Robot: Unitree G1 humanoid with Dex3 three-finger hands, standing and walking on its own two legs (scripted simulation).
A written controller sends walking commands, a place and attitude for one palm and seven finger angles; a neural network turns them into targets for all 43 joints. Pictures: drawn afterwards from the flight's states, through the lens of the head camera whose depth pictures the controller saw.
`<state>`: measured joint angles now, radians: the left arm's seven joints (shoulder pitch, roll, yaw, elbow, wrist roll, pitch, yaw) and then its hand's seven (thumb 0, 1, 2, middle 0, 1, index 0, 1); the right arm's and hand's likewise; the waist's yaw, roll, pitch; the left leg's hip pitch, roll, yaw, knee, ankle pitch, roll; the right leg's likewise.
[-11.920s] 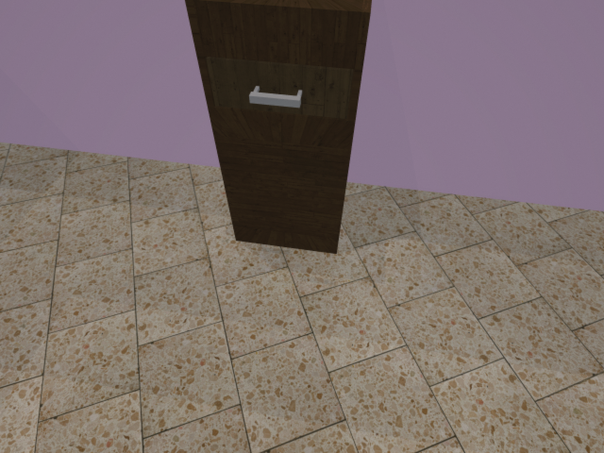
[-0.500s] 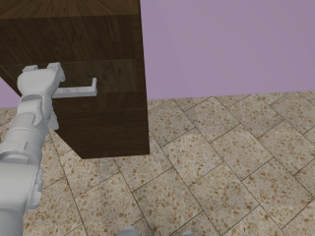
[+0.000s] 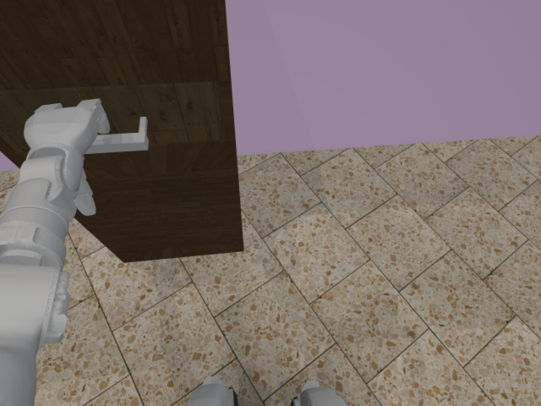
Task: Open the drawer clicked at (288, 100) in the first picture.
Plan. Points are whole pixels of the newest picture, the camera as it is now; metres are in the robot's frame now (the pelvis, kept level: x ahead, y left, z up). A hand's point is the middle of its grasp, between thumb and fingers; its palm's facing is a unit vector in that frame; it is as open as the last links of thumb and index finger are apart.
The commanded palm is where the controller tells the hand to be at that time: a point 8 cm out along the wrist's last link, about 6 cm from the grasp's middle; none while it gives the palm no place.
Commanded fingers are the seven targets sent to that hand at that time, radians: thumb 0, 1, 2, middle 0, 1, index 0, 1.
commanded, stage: lower the fingers behind the handle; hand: left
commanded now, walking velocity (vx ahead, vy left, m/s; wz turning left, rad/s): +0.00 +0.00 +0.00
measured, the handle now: (106, 134) +0.56 +0.25 +0.00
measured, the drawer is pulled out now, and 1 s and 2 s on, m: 0.00 0.00 0.00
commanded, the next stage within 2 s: close the thumb around the handle in 1.34 s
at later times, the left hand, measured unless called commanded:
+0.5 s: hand (96, 156) +0.51 +0.25 +0.01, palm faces -0.05 -0.05 -1.00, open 13.8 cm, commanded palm +0.50 +0.24 +0.06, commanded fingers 0.00 -0.50 0.30 -0.30 -1.20 -0.30 -1.20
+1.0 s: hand (102, 168) +0.51 +0.26 -0.02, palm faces -0.03 -0.02 -1.00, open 13.8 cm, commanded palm +0.50 +0.24 +0.03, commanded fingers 0.00 -0.50 0.30 -0.30 -1.20 -0.30 -1.20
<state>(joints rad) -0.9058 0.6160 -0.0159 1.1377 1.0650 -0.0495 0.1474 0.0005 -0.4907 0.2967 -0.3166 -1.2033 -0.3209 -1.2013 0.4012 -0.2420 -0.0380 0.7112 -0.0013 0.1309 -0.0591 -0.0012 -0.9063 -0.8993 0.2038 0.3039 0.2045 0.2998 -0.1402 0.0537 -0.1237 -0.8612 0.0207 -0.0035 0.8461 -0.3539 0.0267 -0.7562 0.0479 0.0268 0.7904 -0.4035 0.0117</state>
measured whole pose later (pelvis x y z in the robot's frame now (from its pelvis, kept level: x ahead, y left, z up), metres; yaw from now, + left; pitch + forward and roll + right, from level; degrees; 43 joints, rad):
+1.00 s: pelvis -0.01 +0.00 -0.04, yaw -1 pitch +27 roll -5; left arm -0.94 0.62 0.03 1.14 1.13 -0.10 0.35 0.00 -0.49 0.30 -0.30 -1.20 -0.32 -1.20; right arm 0.37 -0.25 -0.04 0.72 -0.04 0.12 -0.03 0.00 -0.91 -0.90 0.20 0.30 0.20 0.30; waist -0.17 0.06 -0.17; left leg -1.14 0.03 -0.03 1.09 -0.43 0.03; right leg -1.02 0.06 0.00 1.02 -0.48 0.01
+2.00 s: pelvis -0.01 +0.00 -0.03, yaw -1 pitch +26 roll -4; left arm -0.91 0.61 0.02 1.13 1.11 -0.10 0.30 0.00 0.58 0.76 -0.37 -1.32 -0.40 -1.32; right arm 0.37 -0.25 -0.03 0.71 -0.03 0.12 -0.04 0.00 -0.91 -0.90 0.20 0.30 0.20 0.30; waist -0.17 0.06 -0.16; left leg -1.08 0.03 -0.02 1.05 -0.43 0.03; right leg -0.96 0.07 0.01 0.98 -0.48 0.01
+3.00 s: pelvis +0.03 +0.01 -0.01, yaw -1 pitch +21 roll -3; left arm -0.52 0.46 0.00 0.83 1.08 -0.07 0.38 0.01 0.74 0.79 -0.28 -1.35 -0.39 -1.35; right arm 0.28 -0.24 -0.07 0.66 -0.02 0.17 -0.01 0.00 -0.91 -0.90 0.20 0.30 0.20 0.30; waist -0.07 0.05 -0.18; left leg -0.85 0.03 0.02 0.93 -0.44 0.04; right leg -0.75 0.05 0.05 0.85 -0.47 0.02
